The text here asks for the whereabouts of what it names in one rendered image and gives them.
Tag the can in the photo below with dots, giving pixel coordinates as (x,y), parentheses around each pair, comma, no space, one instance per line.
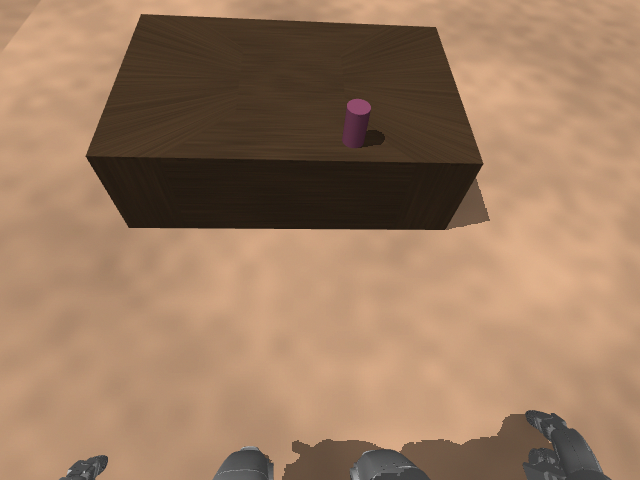
(356,122)

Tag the right robot hand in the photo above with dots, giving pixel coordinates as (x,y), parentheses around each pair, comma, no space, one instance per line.
(571,451)

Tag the left robot hand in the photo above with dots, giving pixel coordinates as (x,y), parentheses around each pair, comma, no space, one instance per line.
(87,470)

